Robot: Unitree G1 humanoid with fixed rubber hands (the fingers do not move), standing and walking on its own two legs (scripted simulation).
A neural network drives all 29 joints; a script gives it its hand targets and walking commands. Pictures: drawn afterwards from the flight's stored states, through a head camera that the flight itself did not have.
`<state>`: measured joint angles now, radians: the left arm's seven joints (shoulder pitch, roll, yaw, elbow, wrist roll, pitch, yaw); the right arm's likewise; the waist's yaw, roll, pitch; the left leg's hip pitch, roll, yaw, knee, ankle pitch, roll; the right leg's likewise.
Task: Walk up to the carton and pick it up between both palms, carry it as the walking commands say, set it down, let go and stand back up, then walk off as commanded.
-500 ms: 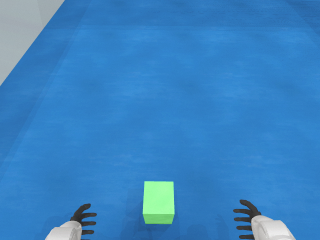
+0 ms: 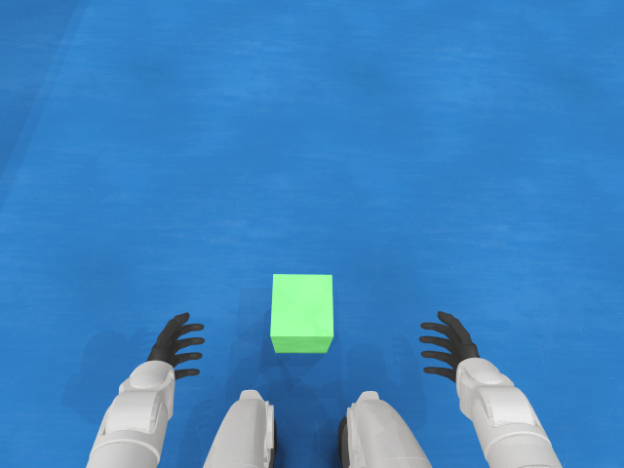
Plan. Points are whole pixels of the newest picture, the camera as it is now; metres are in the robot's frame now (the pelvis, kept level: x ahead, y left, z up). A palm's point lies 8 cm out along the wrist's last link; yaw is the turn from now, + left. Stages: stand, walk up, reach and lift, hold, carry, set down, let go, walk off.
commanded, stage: reach and lift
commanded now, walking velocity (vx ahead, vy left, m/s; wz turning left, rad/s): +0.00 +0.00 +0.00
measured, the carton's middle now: (301, 316) +0.43 +0.01 -0.58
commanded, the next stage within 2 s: none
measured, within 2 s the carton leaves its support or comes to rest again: neither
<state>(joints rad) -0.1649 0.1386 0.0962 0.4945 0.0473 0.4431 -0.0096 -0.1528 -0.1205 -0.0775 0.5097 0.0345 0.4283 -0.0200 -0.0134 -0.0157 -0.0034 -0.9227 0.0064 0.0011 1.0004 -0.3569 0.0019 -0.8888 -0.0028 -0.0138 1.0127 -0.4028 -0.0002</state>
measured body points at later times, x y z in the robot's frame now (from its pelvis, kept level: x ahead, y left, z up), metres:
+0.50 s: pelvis -0.03 +0.01 -0.04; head +0.21 +0.01 +0.34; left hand +0.42 +0.18 -0.15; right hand +0.40 -0.16 -0.14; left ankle +0.07 +0.12 -0.67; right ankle +0.05 -0.12 -0.67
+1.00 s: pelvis +0.00 +0.01 -0.07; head +0.29 +0.01 +0.27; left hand +0.47 +0.16 -0.21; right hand +0.45 -0.16 -0.20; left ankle +0.07 +0.12 -0.67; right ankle +0.05 -0.12 -0.67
